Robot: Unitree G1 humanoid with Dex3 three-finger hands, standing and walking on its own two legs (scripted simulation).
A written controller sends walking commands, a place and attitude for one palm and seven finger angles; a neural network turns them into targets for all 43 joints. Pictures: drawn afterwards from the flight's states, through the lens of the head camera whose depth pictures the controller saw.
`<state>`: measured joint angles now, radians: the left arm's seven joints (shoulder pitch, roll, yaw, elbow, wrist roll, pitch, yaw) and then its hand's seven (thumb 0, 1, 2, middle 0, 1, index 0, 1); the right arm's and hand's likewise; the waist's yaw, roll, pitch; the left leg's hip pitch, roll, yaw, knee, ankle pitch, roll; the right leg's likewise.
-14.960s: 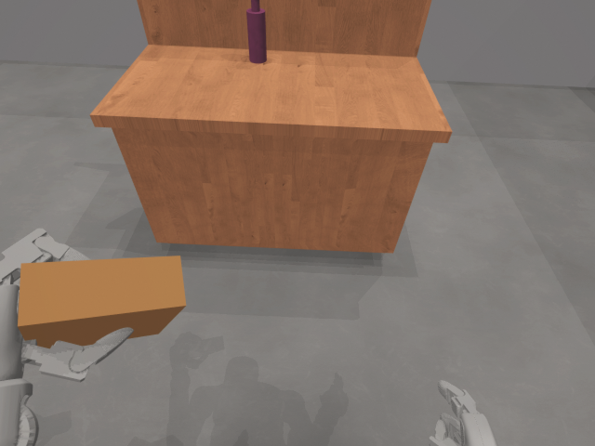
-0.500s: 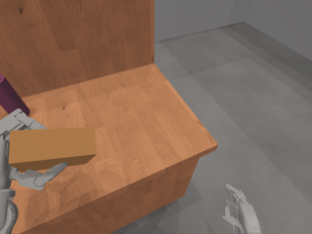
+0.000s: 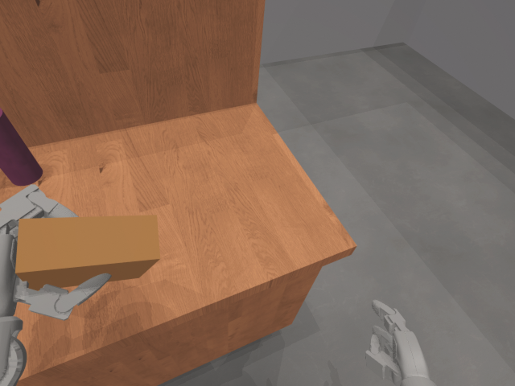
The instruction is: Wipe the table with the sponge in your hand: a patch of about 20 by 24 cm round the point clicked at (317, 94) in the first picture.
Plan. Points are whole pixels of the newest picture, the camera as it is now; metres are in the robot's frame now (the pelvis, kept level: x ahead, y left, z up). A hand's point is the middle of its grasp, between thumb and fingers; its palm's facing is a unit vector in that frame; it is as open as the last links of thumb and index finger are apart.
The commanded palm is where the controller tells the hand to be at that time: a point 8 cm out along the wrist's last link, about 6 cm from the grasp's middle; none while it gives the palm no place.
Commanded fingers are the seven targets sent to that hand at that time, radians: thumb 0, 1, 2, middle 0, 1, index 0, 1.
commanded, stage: come to a stop and stand still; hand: left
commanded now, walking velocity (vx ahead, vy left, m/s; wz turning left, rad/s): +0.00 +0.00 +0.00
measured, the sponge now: (111, 253) +0.24 +0.21 +0.12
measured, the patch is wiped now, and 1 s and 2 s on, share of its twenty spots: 0.00 0.00 0.00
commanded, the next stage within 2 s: look again from close up in 0.04 s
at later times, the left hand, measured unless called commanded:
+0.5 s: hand (52, 261) +0.21 +0.25 +0.15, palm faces +0.37 -0.86 -0.35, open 9.4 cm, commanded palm +0.15 +0.29 +0.17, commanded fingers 0.00 0.10 1.30 -1.20 -1.60 -1.20 -1.60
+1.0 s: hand (50, 285) +0.18 +0.24 +0.15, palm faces +0.47 -0.63 -0.61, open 9.4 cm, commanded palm +0.15 +0.27 +0.17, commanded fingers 0.00 0.10 1.30 -1.20 -1.60 -1.20 -1.60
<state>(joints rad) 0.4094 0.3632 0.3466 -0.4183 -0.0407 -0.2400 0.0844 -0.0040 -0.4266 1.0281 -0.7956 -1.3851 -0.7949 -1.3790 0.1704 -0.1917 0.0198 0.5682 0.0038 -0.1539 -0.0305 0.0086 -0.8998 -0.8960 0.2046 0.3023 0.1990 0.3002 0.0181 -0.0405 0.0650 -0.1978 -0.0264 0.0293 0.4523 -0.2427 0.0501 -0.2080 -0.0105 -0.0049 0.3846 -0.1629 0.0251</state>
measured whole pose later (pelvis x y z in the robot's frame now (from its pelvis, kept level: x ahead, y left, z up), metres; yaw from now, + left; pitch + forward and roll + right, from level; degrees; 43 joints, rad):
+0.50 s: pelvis -0.01 +0.00 +0.00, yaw +0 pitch -1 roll -1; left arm 0.41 0.35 0.34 -0.45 -0.03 -0.22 0.09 0.00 -0.43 1.03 -0.80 -1.39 -0.80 -1.38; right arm 0.19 -0.19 0.02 0.59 0.00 -0.15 -0.04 0.01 -0.90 -0.90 0.21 0.30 0.20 0.30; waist 0.03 -0.04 0.08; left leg -0.20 -0.03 0.03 0.45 -0.23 0.06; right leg -0.20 -0.02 -0.01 0.37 -0.15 0.03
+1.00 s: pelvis -0.02 -0.05 -0.02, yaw +3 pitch -1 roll +0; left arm 0.32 0.49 0.34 -0.39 0.15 -0.09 0.12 0.00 -0.43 1.03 -0.80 -1.38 -0.80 -1.38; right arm 0.16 -0.22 0.03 0.63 -0.03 -0.10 -0.05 0.01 -0.90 -0.90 0.20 0.30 0.20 0.30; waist 0.09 0.00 0.02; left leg -0.30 0.00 -0.04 0.61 -0.29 -0.01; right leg -0.30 0.03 -0.05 0.61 -0.28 -0.05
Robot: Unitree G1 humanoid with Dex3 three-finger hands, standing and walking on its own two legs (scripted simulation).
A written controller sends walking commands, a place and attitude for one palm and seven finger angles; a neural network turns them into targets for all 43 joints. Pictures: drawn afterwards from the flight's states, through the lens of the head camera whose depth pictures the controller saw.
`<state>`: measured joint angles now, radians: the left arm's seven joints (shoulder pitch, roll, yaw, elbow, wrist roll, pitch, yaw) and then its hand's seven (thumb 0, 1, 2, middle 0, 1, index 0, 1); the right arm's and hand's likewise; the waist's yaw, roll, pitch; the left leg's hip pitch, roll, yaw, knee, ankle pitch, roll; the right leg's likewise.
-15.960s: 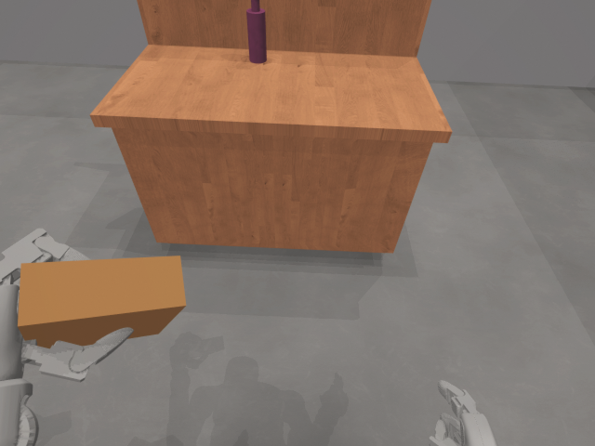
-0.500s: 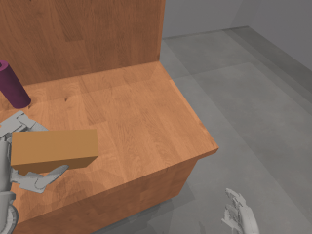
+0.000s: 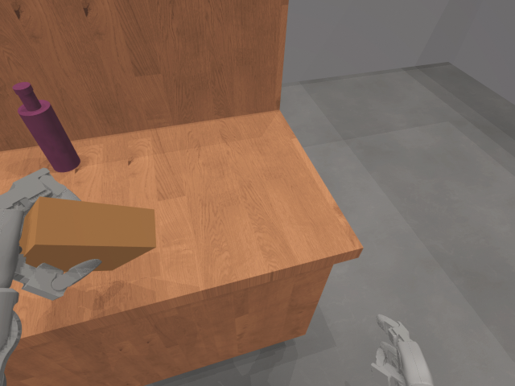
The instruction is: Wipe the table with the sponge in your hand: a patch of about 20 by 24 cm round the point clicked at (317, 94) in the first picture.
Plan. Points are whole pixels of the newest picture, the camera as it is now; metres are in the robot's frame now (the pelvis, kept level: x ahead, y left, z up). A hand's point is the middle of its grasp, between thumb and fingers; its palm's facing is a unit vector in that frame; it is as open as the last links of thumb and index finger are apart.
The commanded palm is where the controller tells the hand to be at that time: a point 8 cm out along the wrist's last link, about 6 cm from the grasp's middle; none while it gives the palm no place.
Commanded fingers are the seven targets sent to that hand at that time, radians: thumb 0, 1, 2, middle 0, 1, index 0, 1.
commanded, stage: turn the palm down, sponge in hand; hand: left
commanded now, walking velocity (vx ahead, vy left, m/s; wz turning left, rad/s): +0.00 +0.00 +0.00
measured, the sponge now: (100, 241) +0.24 +0.25 +0.13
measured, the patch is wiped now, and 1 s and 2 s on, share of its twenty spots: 0.00 0.00 0.00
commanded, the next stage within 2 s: move the sponge above the wiping area in 1.74 s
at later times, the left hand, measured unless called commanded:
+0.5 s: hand (70, 235) +0.24 +0.28 +0.14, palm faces +0.24 -0.43 -0.87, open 9.4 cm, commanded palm +0.21 +0.29 +0.19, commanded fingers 0.00 0.10 1.30 -1.20 -1.60 -1.20 -1.60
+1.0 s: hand (50, 243) +0.24 +0.32 +0.12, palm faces +0.10 -0.26 -0.96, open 9.4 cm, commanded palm +0.21 +0.31 +0.19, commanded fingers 0.00 0.10 1.30 -1.20 -1.60 -1.20 -1.60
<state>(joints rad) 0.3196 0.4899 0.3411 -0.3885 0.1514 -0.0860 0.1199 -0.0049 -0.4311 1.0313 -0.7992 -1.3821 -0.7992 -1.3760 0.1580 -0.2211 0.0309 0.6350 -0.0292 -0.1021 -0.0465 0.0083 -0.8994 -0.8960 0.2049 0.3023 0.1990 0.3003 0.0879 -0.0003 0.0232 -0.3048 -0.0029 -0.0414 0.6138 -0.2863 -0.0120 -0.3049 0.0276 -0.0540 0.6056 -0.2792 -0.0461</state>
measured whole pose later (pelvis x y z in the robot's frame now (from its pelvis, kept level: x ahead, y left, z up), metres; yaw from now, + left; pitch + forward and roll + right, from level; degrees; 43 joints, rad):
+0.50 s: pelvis +0.02 -0.01 +0.00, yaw -2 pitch +0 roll +1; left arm 0.38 0.59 0.31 -0.33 0.32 0.12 0.06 0.00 -0.43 1.03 -0.80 -1.39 -0.80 -1.38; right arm 0.21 -0.29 -0.02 0.60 0.03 -0.01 -0.11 0.01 -0.90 -0.90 0.20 0.30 0.20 0.30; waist 0.08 0.07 -0.02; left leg -0.31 0.01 -0.02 0.62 -0.32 -0.02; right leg -0.33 0.05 -0.03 0.64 -0.32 -0.06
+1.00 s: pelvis +0.01 +0.04 +0.01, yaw -1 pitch -3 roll +0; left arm 0.23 0.53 0.06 -0.30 0.67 0.38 -0.01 0.00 -0.43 1.03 -0.79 -1.39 -0.79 -1.38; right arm 0.07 -0.25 0.06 0.60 0.04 0.03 -0.10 0.01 -0.90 -0.90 0.20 0.30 0.20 0.30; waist 0.11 0.10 0.01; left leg -0.20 -0.04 0.00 0.50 -0.25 0.04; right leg -0.21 -0.01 -0.01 0.49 -0.23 0.00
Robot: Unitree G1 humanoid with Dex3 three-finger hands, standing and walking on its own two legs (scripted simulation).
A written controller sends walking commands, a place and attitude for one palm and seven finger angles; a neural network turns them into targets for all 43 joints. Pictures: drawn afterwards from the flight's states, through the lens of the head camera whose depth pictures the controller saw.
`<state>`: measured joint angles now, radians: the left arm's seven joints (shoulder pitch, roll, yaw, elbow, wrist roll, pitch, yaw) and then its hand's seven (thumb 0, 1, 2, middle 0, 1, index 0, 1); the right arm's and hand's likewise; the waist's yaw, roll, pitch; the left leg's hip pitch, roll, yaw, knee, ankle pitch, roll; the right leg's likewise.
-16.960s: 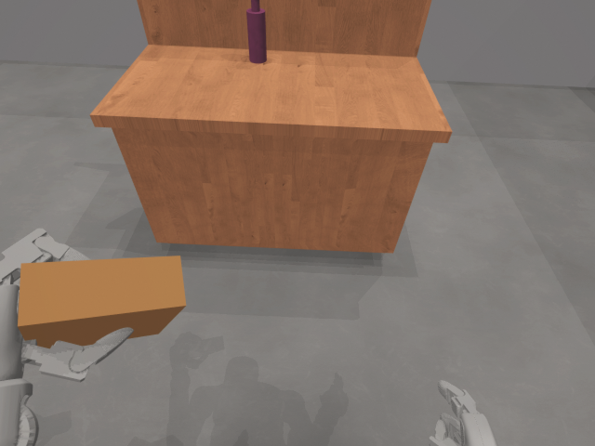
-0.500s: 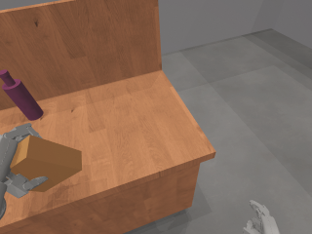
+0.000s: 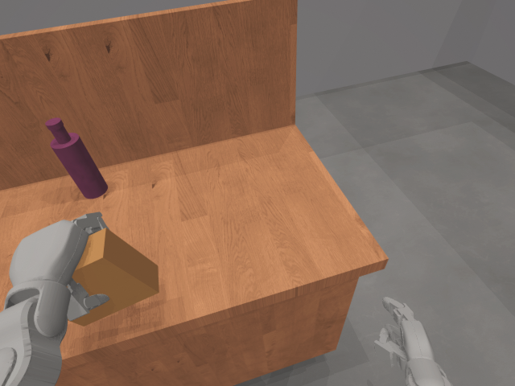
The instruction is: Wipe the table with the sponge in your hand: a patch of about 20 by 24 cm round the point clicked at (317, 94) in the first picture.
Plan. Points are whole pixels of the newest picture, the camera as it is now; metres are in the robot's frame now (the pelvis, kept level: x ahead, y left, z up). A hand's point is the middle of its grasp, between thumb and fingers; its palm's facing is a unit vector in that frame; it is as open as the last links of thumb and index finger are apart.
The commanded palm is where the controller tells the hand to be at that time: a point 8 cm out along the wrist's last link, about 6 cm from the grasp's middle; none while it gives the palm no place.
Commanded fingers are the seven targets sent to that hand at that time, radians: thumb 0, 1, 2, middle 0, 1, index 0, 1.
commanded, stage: turn the palm down, sponge in hand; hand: left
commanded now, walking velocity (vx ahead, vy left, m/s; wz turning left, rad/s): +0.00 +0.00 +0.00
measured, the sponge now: (104, 285) +0.22 +0.28 +0.06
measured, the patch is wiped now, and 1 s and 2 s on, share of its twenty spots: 0.00 0.00 0.00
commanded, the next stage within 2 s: move the sponge above the wiping area in 0.74 s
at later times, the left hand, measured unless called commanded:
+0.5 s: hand (103, 273) +0.22 +0.26 +0.10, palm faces -0.02 -0.10 -0.99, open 9.4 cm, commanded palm +0.19 +0.27 +0.17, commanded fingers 0.00 0.10 1.30 -1.20 -1.60 -1.20 -1.60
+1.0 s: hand (104, 262) +0.23 +0.26 +0.11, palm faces +0.07 -0.06 -1.00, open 9.4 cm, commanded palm +0.20 +0.26 +0.17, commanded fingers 0.00 0.10 1.30 -1.20 -1.60 -1.20 -1.60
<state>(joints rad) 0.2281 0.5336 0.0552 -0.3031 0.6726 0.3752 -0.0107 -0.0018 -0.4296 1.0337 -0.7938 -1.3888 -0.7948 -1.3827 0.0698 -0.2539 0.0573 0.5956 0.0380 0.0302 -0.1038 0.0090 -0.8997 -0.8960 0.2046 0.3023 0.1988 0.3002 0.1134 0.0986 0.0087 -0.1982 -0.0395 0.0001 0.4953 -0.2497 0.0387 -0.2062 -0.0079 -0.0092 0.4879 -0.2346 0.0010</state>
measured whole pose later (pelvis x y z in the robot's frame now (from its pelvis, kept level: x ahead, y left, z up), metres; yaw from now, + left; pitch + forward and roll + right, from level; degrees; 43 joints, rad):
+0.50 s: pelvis +0.00 -0.01 +0.01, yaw +0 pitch -4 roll +0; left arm 0.16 0.50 -0.08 -0.23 0.89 0.36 -0.06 0.00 -0.43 1.03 -0.80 -1.39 -0.80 -1.38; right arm 0.00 -0.26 0.06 0.66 0.02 0.04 -0.06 0.01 -0.90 -0.90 0.20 0.30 0.20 0.30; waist 0.14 0.12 0.03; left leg -0.12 -0.04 0.00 0.39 -0.19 0.03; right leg -0.15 -0.01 0.00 0.42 -0.20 -0.01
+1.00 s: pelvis +0.01 -0.03 +0.01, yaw -1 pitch -4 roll +0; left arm 0.18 0.52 -0.01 -0.21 0.87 0.33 0.02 0.00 -0.43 1.04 -0.80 -1.39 -0.80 -1.38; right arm 0.02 -0.26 0.03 0.69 0.03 0.03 -0.06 0.01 -0.90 -0.90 0.20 0.30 0.20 0.30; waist 0.14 0.11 0.02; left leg -0.10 0.00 0.01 0.39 -0.21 0.00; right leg -0.13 0.03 0.00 0.41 -0.21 -0.04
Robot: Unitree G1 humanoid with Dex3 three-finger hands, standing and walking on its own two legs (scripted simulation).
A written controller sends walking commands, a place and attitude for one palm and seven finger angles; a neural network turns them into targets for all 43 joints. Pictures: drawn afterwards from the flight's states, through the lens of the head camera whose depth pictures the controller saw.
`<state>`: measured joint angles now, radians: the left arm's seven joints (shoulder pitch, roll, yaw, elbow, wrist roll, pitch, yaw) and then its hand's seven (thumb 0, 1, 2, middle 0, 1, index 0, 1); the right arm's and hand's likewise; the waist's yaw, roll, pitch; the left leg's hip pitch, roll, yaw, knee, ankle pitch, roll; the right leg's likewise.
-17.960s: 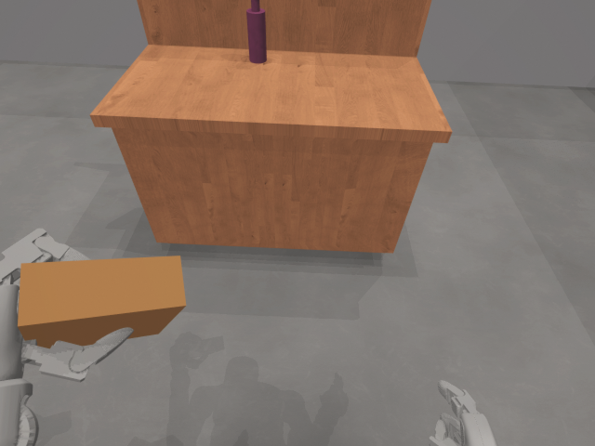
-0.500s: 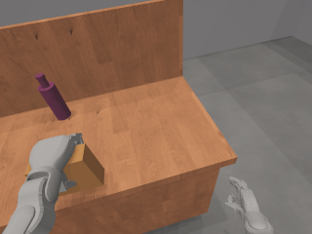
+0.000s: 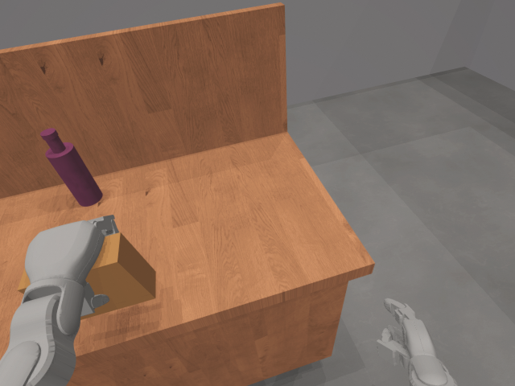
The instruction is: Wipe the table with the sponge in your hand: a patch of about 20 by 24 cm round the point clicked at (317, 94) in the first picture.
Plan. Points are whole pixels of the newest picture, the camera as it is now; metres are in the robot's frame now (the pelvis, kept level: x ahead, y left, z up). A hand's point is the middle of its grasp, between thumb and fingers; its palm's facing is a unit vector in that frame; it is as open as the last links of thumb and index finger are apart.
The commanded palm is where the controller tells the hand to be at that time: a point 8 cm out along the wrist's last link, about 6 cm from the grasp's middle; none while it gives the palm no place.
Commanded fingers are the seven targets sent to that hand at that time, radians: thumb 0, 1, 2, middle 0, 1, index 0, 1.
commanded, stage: move the sponge above the wiping area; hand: left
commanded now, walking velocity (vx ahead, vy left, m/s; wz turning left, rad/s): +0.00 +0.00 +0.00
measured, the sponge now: (103, 285) +0.22 +0.30 +0.06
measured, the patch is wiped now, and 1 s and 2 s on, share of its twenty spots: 0.00 0.00 0.00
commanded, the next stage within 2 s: none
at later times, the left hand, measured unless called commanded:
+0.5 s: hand (88, 256) +0.24 +0.32 +0.09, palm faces +0.09 -0.08 -0.99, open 9.4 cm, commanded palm +0.21 +0.30 +0.15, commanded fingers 0.00 0.10 1.30 -1.20 -1.60 -1.20 -1.60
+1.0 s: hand (110, 253) +0.26 +0.30 +0.07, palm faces +0.02 -0.10 -0.99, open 9.4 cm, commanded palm +0.23 +0.29 +0.13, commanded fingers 0.00 0.10 1.30 -1.20 -1.60 -1.20 -1.60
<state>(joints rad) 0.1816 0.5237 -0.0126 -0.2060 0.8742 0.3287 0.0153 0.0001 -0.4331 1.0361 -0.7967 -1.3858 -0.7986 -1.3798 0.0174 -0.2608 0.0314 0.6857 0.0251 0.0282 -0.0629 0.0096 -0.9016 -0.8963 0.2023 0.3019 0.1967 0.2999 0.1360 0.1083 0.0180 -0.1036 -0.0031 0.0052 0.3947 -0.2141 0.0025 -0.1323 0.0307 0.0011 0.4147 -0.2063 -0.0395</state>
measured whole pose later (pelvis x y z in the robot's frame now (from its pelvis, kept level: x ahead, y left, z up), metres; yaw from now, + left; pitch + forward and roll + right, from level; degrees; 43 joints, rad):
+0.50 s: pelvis +0.00 +0.02 +0.00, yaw +0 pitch -3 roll +0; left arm 0.07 0.48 -0.03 -0.06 0.89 0.37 0.07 0.00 -0.43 1.04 -0.79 -1.39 -0.80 -1.38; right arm 0.02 -0.25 0.03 0.71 0.04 0.03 -0.06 0.01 -0.90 -0.90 0.20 0.30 0.20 0.30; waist 0.12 0.10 0.01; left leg -0.12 -0.03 0.01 0.38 -0.21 0.03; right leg -0.15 0.01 0.01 0.40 -0.19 -0.01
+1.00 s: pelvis +0.01 +0.02 +0.00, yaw +1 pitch -2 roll +0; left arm -0.01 0.41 -0.13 0.02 0.92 0.51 0.06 0.00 -0.43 1.04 -0.79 -1.39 -0.79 -1.38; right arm 0.00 -0.25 0.04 0.70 0.05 0.07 -0.04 0.01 -0.90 -0.90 0.20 0.30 0.20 0.30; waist 0.11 0.10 -0.01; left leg -0.13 -0.03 0.00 0.37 -0.21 0.03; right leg -0.16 0.00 0.00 0.40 -0.21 -0.01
